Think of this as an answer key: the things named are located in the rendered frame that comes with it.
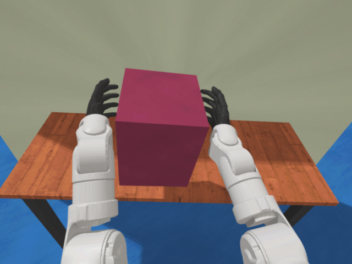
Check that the carton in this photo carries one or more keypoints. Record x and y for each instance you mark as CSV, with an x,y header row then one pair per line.
x,y
161,125

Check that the table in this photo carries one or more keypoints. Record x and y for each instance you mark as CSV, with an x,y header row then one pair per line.
x,y
288,172

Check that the robot right forearm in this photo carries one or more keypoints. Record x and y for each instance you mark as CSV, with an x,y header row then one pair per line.
x,y
252,203

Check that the robot left forearm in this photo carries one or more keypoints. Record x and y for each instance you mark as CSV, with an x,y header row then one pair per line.
x,y
93,175

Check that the left robot hand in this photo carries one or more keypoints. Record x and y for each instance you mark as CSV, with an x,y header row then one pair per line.
x,y
96,105

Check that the right robot upper arm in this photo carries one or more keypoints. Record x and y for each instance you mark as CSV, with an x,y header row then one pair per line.
x,y
272,244

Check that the right robot hand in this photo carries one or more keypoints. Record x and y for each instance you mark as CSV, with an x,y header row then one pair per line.
x,y
219,111

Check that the left robot upper arm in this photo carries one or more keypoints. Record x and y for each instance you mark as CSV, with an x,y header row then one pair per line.
x,y
96,247

